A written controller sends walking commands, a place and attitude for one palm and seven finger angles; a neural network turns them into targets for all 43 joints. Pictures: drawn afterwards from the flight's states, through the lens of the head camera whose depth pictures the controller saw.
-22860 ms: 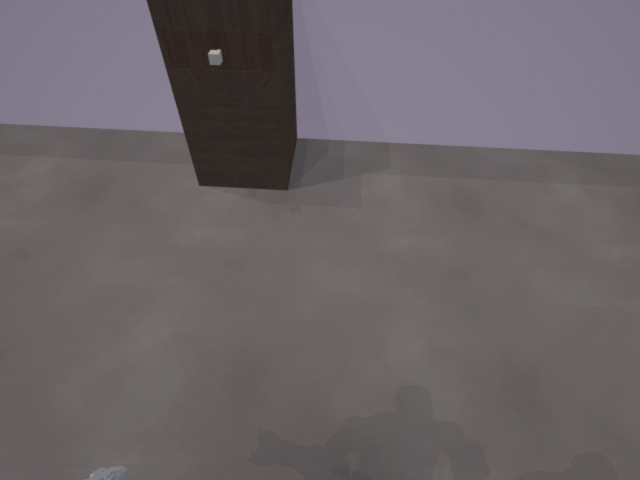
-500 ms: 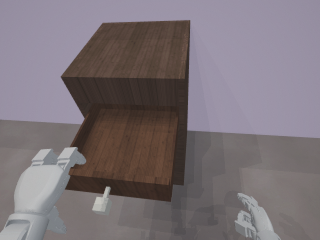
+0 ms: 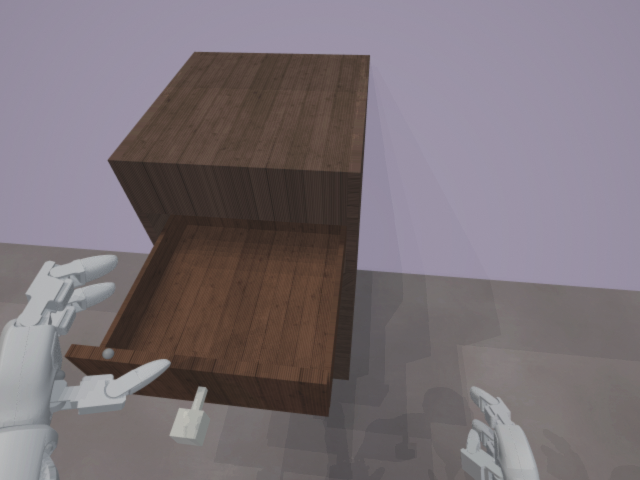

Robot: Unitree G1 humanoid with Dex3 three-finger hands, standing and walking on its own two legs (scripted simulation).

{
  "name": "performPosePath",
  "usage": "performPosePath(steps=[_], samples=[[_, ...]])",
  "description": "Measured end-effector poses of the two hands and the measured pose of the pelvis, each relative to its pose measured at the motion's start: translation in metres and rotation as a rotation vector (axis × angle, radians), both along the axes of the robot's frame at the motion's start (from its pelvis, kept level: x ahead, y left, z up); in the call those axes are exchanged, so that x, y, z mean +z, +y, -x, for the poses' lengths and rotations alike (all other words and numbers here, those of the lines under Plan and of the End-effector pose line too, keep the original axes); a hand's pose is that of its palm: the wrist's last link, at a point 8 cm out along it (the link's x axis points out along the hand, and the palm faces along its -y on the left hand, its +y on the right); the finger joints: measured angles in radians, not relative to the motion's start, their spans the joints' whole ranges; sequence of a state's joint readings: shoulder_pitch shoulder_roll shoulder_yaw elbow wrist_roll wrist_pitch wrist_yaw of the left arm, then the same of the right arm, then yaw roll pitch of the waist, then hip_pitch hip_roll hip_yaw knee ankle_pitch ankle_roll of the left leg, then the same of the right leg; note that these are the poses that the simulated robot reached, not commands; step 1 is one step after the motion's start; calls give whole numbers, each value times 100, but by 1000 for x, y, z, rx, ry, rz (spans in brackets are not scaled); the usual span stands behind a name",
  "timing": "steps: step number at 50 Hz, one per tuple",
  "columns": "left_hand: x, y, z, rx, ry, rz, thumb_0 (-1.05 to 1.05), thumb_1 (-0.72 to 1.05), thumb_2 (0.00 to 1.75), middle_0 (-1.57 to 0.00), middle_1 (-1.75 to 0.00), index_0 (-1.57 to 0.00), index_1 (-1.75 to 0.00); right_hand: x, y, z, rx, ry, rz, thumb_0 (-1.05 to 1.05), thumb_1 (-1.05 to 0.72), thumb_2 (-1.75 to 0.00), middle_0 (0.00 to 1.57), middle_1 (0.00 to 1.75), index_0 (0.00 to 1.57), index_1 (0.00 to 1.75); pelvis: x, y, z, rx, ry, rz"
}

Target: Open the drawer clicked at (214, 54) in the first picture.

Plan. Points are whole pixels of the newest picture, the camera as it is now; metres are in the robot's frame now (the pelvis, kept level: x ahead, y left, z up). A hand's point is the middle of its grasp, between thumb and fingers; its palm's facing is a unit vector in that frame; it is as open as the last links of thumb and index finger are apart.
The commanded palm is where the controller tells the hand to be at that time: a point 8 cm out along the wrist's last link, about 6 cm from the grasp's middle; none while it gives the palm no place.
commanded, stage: draw the hand back to the body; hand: left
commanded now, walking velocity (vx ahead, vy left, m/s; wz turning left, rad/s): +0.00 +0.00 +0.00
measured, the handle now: (195, 413) +0.22 +0.22 -0.12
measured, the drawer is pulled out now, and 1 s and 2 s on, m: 0.30 0.30 0.30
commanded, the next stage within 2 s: step back with the hand held close in 0.54 s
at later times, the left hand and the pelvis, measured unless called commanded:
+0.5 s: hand (78, 362) +0.18 +0.24 +0.16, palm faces +0.39 -0.82 -0.43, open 7.7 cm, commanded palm +0.12 +0.28 +0.17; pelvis -0.01 +0.00 +0.00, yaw +0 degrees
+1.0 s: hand (67, 384) +0.16 +0.24 +0.15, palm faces +0.25 -0.81 -0.53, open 7.4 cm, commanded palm +0.09 +0.29 +0.17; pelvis -0.04 +0.01 +0.00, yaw +0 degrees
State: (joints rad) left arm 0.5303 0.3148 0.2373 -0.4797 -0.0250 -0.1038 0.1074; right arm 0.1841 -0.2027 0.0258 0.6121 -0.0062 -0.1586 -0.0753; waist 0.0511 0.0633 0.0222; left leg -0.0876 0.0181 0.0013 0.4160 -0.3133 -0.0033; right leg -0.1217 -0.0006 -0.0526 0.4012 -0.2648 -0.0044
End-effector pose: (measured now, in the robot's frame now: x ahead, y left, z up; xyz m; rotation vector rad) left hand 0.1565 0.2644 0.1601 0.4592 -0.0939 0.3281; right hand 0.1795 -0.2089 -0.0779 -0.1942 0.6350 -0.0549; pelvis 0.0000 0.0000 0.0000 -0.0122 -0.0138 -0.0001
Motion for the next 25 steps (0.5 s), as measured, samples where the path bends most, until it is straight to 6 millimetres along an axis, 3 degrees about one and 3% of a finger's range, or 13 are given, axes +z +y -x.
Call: performPosePath(steps=[15,25], samples=[[17,12,15,57,-43,-40,0,53,74,-23,-54,-24,-54,5,-1,-12,3,-23,0,1,-91,-90,20,30,20,30,1,0,1,5,-7,1],[14,11,19,54,-33,-22,1,81,86,-21,-36,-22,-36,5,5,-7,16,-20,-12,1,-91,-90,20,30,20,30,2,0,6,6,-14,0]])
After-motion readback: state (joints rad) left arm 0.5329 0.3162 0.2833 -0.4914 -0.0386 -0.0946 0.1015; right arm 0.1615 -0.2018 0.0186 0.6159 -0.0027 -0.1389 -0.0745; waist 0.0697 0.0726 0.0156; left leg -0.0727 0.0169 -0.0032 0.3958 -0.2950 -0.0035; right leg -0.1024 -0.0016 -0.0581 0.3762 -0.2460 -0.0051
